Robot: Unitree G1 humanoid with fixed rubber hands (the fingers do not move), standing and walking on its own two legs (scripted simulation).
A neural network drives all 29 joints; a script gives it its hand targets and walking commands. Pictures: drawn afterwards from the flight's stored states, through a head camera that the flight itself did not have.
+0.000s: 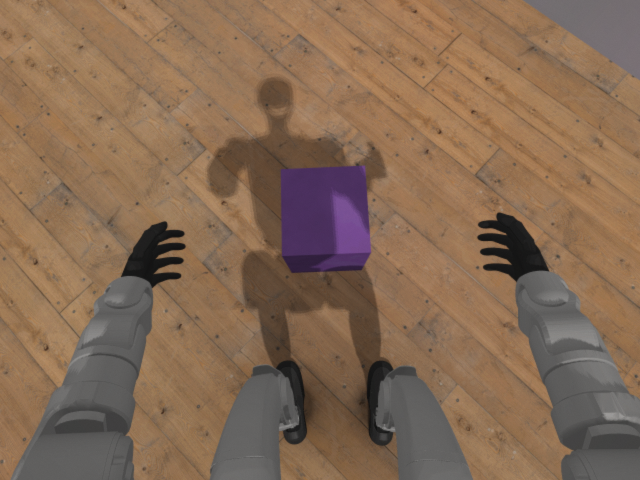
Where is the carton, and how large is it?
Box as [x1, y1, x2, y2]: [281, 166, 370, 272]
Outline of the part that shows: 364,166 281,169 282,256 292,272 361,269 370,253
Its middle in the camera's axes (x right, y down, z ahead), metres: +0.02 -0.04 +1.01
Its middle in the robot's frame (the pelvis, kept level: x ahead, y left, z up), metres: +0.55 +0.03 -0.59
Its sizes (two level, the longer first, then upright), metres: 0.210 0.200 0.250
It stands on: the floor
